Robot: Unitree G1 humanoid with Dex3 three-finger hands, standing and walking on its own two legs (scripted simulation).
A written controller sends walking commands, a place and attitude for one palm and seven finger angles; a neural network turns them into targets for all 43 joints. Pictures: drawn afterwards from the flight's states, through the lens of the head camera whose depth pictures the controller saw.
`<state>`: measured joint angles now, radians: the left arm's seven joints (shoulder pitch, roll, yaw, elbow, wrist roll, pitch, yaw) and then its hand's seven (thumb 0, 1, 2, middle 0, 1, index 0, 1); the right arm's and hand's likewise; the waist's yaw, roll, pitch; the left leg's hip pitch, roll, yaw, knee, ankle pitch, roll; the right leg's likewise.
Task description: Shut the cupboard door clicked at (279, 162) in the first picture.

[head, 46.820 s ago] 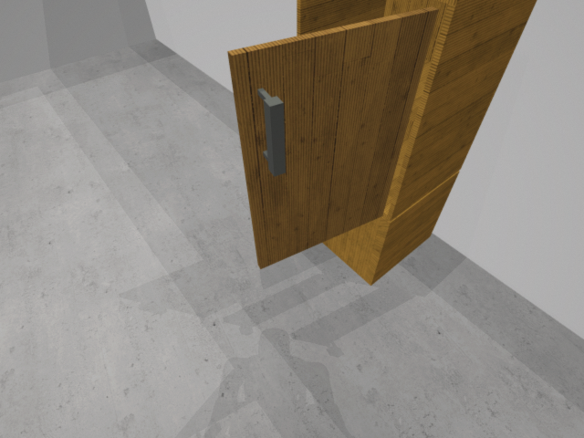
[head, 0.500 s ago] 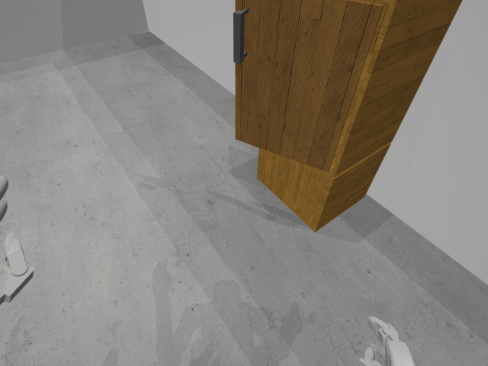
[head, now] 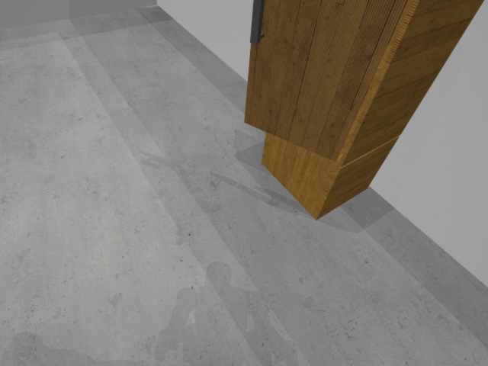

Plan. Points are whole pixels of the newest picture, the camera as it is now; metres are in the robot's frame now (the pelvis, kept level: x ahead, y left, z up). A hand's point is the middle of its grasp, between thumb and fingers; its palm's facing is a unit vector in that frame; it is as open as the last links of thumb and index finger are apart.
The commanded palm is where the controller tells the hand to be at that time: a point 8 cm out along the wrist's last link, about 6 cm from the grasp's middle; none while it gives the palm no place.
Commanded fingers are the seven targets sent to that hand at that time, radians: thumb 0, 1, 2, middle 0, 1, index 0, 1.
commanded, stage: let the arm hang, fingers relaxed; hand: left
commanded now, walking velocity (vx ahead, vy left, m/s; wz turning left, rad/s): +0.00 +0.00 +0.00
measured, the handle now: (260, 15) +1.06 +0.00 +0.11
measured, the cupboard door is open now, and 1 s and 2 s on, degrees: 25 25 25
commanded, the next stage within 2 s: look to check the result in 0.68 s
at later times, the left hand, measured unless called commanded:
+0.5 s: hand out of the picture -0.02 +0.17 -0.17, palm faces -0.02 -0.99 -0.17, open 7.4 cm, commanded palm none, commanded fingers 0.00 0.90 0.90 -0.20 -0.30 -0.20 -0.30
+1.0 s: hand out of the picture -0.01 +0.17 -0.17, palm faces -0.02 -0.98 -0.19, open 7.4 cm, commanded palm none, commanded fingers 0.00 0.90 0.90 -0.20 -0.30 -0.20 -0.30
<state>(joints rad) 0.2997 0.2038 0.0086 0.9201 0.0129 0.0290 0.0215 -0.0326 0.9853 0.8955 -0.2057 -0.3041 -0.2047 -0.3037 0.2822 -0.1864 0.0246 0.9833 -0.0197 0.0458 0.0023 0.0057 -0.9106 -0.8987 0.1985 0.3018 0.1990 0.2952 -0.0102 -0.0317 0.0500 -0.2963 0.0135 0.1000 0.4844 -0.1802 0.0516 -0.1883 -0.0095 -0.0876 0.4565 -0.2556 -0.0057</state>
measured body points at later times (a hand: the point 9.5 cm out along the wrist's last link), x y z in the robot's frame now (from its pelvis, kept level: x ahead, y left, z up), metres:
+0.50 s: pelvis +0.00 +0.01 +0.00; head -0.01 +0.01 +0.45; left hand -0.02 +0.22 -0.16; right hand -0.03 -0.20 -0.16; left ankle +0.05 +0.08 -0.74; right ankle -0.01 -0.12 -0.74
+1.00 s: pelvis +0.01 +0.00 +0.01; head +0.02 +0.00 +0.46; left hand +0.00 +0.22 -0.15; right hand -0.02 -0.22 -0.16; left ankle +0.05 +0.08 -0.74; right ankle -0.01 -0.12 -0.74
